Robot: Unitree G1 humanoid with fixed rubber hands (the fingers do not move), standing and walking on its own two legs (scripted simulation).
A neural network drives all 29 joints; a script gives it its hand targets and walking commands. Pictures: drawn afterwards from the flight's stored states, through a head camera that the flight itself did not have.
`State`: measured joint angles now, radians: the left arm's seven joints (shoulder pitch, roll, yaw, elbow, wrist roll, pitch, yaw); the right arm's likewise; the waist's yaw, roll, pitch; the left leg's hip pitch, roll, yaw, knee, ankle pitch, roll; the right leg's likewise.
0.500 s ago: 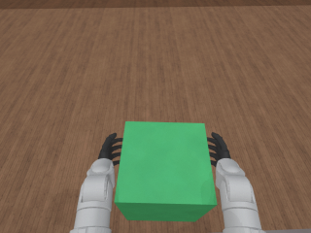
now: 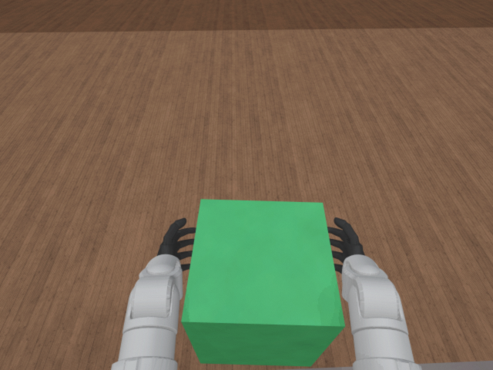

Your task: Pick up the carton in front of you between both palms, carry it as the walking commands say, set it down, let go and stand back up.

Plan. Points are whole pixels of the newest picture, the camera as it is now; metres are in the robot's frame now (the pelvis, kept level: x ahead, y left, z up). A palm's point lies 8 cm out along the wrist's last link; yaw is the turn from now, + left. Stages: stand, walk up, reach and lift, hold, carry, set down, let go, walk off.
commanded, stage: carry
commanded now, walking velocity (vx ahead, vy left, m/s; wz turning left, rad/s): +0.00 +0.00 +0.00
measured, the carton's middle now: (258, 287) +0.28 +0.00 -0.04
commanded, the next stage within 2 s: hold in 0.76 s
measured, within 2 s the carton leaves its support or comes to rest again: neither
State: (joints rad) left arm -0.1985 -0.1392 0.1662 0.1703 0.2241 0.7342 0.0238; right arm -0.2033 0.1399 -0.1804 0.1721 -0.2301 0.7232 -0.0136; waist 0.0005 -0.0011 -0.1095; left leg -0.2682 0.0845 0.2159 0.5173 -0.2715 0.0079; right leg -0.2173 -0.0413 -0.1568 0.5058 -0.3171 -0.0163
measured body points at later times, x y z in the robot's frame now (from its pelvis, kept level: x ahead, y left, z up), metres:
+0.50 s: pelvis -0.02 +0.00 +0.00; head -0.05 +0.01 +0.45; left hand +0.27 +0.15 +0.03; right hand +0.28 -0.15 +0.04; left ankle +0.00 +0.11 -0.74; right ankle -0.03 -0.10 -0.74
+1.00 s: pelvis -0.04 +0.00 +0.01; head -0.07 +0.01 +0.46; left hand +0.23 +0.17 +0.03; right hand +0.26 -0.13 +0.04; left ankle +0.00 +0.11 -0.74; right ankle -0.03 -0.11 -0.74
